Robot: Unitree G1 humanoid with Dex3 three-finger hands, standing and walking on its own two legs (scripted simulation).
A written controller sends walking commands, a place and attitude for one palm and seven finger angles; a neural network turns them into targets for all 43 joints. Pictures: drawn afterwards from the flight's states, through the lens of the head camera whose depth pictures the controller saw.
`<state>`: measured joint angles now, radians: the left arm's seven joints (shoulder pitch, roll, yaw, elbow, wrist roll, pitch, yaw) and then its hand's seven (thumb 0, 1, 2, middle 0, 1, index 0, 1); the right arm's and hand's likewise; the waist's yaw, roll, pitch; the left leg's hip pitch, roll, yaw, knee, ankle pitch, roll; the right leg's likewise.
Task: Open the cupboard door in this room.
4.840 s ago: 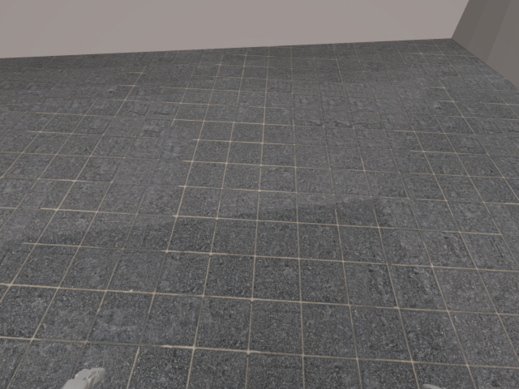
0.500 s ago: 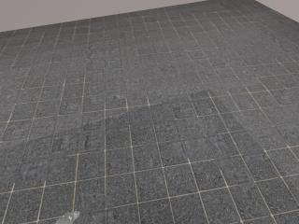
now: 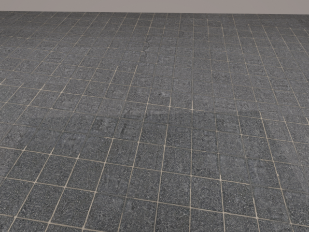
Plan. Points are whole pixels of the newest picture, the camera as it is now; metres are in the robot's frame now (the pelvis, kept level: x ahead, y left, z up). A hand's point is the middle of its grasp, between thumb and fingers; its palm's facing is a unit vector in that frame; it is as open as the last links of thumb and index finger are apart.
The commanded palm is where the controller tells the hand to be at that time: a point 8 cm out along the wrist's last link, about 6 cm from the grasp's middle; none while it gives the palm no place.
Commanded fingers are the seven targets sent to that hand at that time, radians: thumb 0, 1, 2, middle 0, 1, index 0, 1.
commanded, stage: turn or walk to find it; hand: left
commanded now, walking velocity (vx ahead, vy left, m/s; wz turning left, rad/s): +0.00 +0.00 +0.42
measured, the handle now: out of the picture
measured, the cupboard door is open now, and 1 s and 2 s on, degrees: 0 0 0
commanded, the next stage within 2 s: none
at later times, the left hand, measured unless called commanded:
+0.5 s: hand out of the picture +0.04 +0.20 -0.14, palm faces +0.18 -0.94 -0.28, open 7.4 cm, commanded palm none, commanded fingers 0.00 0.90 0.90 -0.20 -0.30 -0.20 -0.30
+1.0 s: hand out of the picture -0.13 +0.22 -0.18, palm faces +0.43 -0.87 -0.23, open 7.4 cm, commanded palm none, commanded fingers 0.00 0.90 0.90 -0.20 -0.30 -0.20 -0.30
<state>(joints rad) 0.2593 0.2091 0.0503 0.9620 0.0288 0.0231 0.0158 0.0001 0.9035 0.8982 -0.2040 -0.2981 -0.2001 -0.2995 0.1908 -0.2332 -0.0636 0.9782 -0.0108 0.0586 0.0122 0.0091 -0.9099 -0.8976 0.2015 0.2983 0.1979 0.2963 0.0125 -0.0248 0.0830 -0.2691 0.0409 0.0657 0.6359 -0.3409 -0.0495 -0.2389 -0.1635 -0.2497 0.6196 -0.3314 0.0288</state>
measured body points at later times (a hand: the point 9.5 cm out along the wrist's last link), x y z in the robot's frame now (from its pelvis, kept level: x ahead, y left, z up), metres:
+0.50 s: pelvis -0.03 -0.02 +0.00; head -0.01 -0.04 +0.45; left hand +0.03 +0.25 -0.12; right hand +0.06 -0.25 -0.16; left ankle +0.00 +0.12 -0.72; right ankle -0.01 -0.12 -0.73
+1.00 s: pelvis -0.07 +0.01 +0.00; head -0.06 +0.05 +0.45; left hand -0.15 +0.26 -0.16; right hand +0.09 -0.19 -0.13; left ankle -0.12 +0.11 -0.73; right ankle -0.03 -0.12 -0.69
